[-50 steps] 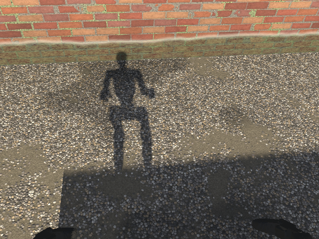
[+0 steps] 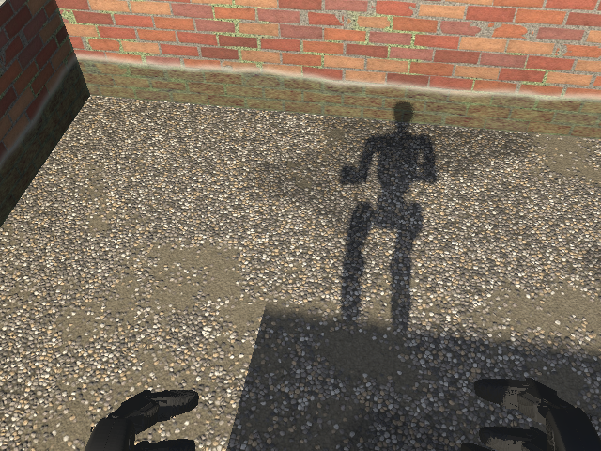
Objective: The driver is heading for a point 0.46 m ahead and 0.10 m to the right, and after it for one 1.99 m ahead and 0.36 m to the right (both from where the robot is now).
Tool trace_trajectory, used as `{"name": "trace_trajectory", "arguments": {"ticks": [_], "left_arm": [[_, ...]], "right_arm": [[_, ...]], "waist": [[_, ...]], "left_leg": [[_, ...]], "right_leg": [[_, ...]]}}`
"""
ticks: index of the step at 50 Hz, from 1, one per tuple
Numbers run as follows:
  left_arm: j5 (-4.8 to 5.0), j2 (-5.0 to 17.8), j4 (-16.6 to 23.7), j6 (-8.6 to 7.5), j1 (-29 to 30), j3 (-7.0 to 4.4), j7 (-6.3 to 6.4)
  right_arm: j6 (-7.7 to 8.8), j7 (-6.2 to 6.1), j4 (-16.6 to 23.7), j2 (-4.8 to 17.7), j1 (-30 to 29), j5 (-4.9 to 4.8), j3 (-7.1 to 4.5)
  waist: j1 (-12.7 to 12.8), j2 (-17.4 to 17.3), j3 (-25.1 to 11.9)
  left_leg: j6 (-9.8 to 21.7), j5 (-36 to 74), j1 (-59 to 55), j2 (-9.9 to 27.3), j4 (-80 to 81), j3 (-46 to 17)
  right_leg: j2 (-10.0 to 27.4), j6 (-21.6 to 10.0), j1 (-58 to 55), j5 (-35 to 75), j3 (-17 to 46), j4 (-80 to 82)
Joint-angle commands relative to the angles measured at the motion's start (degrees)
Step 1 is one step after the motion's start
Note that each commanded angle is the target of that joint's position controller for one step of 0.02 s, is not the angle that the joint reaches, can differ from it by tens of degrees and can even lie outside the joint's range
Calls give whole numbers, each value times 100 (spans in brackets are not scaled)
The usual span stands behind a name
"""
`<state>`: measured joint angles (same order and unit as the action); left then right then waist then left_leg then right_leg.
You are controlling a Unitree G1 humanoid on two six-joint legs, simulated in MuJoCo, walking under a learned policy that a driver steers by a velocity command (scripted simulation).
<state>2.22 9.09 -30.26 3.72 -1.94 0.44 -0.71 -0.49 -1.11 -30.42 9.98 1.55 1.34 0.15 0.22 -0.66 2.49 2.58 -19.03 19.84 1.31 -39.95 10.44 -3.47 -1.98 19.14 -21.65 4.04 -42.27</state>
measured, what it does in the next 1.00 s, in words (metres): steps on the spot, turning right: right foot, then left foot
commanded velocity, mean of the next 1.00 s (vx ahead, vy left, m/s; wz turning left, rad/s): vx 0.85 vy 0.00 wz -0.51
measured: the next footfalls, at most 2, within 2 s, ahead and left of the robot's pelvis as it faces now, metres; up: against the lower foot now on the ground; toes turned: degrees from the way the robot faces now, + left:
right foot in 0.56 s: +0.04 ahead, -0.18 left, +0.00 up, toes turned -31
left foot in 0.92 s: +0.03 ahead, +0.01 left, +0.00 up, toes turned -28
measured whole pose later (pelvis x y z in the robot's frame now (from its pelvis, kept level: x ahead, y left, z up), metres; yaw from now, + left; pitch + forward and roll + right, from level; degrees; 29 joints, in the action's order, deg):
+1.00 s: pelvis -0.04 -0.09 +0.01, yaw -26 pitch +0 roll +0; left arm 0.6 8.9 -36.7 0.2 -12.7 2.1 0.0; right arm -4.7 0.6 -36.1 7.0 8.1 -0.1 1.7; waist 1.1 1.5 -3.2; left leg 0.5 -21.5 16.3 -0.4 -37.7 -0.6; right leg -3.4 -5.0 22.1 -12.5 -8.4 -33.4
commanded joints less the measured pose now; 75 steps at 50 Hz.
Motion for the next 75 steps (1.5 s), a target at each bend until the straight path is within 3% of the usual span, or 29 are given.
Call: {"name": "trace_trajectory", "arguments": {"ticks": [1,5,11,14,15,17,18,20,22,25,28,29,30,31,33,34,35,37,40,44,46,47,48,50,53,58,71,72,75], "left_arm": [[42,414,485,-111,404,-177,-20],[44,413,399,-82,376,-206,-79],[134,654,249,-35,14,-252,-160],[100,927,484,-42,614,-336,-167],[208,1008,603,-123,987,-369,-161],[178,594,718,-227,1193,-309,-78],[-165,766,662,-199,1348,-372,-63],[-204,823,738,-157,1376,-407,-141],[-80,724,640,-86,878,-386,-195],[47,547,495,13,400,-308,-28],[-199,275,344,-31,11,-148,-50],[-230,334,87,-59,-630,-154,-83],[-109,518,-36,-64,-1046,-173,-39],[20,1303,57,-95,-1021,-339,-21],[-239,1309,512,-159,-207,-306,223],[-369,1151,519,-232,68,-239,322],[-373,864,485,-321,124,-137,375],[-340,375,431,-465,224,57,395],[-373,464,267,-639,-65,71,333],[-360,493,-79,-576,-643,26,225],[-168,449,-148,-438,-663,28,161],[-77,344,-88,-434,-742,57,108],[-93,417,-25,-431,-559,47,62],[-140,411,-117,-452,-514,5,-9],[-259,452,-383,-489,-943,-25,13],[-237,474,-582,-563,-997,-21,31],[-232,700,-499,-422,-1087,-101,118],[-391,594,-435,-346,-1064,21,30],[-254,636,-418,-339,-880,1,-87]], "right_arm": [[20,-25,369,470,-213,11,-205],[-87,-64,327,568,-331,-56,-294],[-146,-17,558,483,-608,-118,-338],[-44,20,617,523,-191,-138,-362],[-19,35,562,585,135,-71,-394],[-4,-50,90,1078,735,163,-579],[46,-134,88,934,835,141,-531],[134,-163,-83,914,686,104,-425],[197,-121,-180,926,374,51,-390],[130,82,-245,813,127,-35,-329],[68,191,-175,539,-86,-227,-241],[9,178,-116,409,-116,-226,-189],[-63,167,99,330,-17,-125,-185],[-122,102,594,293,-586,-81,-136],[-122,-107,772,421,-1121,-262,-225],[-80,-206,664,359,-760,-308,-202],[-76,-224,586,364,-399,-191,-192],[-179,-193,439,308,176,-37,-228],[-376,-94,283,228,443,-107,-176],[-442,109,35,109,234,-253,-29],[-457,182,-211,13,709,-200,27],[-414,192,-163,231,605,-83,5],[-366,194,-150,313,378,-121,-27],[-226,158,-131,81,118,-120,125],[-119,115,-269,166,297,-143,88],[-251,128,-418,259,610,-175,56],[-405,44,-505,370,672,-170,41],[-492,-30,-720,154,1252,39,201],[-494,-122,-850,440,1255,-4,152]], "waist": [[-52,-548,-1040],[101,-409,-713],[384,573,-576],[-44,879,-681],[-430,747,-674],[-696,-1285,-853],[-833,-893,-881],[-542,-340,-686],[-149,-542,-618],[198,-524,-418],[347,182,-757],[529,879,-912],[609,1930,-886],[1001,3238,-1030],[786,1335,-1495],[491,1033,-1552],[225,569,-1536],[-131,284,-1310],[-310,45,-1304],[102,562,-876],[-149,318,-603],[-79,-117,-515],[-77,-627,-342],[146,-669,-221],[203,-394,-366],[11,339,-546],[4,91,-689],[-166,225,-865],[-150,49,-522]], "left_leg": [[-404,1201,-1562,583,677,-507],[-367,306,-1195,799,870,-276],[-535,-413,-698,8,-269,105],[-451,-516,-1040,-132,-283,-214],[-240,-386,-2052,144,208,-531],[220,-446,-3403,2180,1372,-1740],[309,-142,-2823,2744,1468,-2013],[246,-275,-1651,2647,1614,-1638],[32,-512,-821,2446,1714,-867],[-203,-368,-37,2079,1476,217],[-176,-968,335,1707,863,544],[-239,-968,379,1331,33,725],[-410,-1402,828,639,-1651,859],[-704,-2566,2407,98,-3012,298],[-919,-1171,2697,-169,-4415,-1459],[-907,-731,2650,-323,-4611,-1899],[-883,-563,2420,-271,-4599,-1953],[-924,-394,1850,-317,-4487,-1723],[-865,-704,1051,-163,-3172,-1480],[-516,-1609,-326,-214,-359,-935],[-166,-241,-1400,-223,970,-927],[22,-361,-1523,136,868,-1497],[125,-1340,-523,268,1180,-1906],[-16,-1513,423,361,1929,-2097],[-174,-587,58,214,1807,-1873],[-198,41,-440,172,1531,-1751],[-299,145,-249,24,1097,-1505],[-57,-22,-648,299,1101,-1823],[19,228,-519,400,1263,-1845]], "right_leg": [[81,-245,546,1642,84,275],[95,-320,530,1429,-58,267],[76,-642,763,2430,1331,640],[41,-560,1373,1854,1854,915],[-58,-380,2386,897,1616,1089],[-132,-120,3816,46,273,-884],[348,-111,3626,-150,225,-1579],[605,-14,2941,141,-79,-1956],[745,101,2197,405,-383,-2098],[851,11,1309,737,-691,-1728],[707,-109,-38,850,-1017,-543],[383,-135,-414,631,-1231,-310],[386,-343,-677,1927,-906,-33],[1299,-960,-977,1575,1228,1113],[2279,-1216,-555,895,2205,1664],[2425,-1127,-252,772,1971,1507],[2385,-1024,64,766,1922,1435],[2215,-911,710,1054,1610,1533],[1855,-774,646,1666,1039,1641],[1411,-696,538,76,759,2269],[1256,-286,1157,-1372,808,2527],[1015,30,1479,-1352,538,2440],[708,175,942,-749,-3,2314],[650,208,-284,150,-87,2053],[717,61,-598,499,36,2151],[788,-80,-579,535,189,2462],[1024,-357,-842,1512,435,2340],[1457,-462,-750,1379,1085,2919],[1316,-434,-759,1091,949,3070]]}}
